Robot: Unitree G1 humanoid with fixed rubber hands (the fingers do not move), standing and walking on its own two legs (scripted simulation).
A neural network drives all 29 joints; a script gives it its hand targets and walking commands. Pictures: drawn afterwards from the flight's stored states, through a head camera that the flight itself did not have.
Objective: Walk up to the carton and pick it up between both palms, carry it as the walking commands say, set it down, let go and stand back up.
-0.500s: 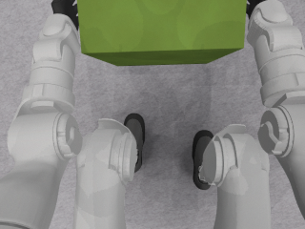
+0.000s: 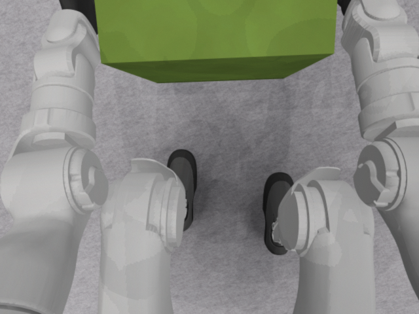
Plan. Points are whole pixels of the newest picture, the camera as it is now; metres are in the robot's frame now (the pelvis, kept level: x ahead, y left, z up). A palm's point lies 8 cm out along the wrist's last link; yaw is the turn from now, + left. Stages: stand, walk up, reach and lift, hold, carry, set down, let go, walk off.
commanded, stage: set down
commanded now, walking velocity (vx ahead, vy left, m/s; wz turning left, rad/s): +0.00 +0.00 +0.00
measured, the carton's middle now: (216, 11) +0.56 +0.06 -0.23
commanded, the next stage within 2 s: none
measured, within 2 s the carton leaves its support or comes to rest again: neither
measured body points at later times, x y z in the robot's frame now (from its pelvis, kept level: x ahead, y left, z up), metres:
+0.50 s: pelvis +0.01 +0.01 +0.01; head +0.37 +0.03 +0.27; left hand +0.53 +0.26 -0.17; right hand +0.58 -0.13 -0.16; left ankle +0.15 +0.13 -0.33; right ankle +0.11 -0.11 -0.33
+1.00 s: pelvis +0.02 +0.00 +0.02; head +0.37 +0.02 +0.28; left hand +0.52 +0.29 -0.13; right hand +0.59 -0.17 -0.13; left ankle +0.15 +0.13 -0.33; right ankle +0.11 -0.11 -0.33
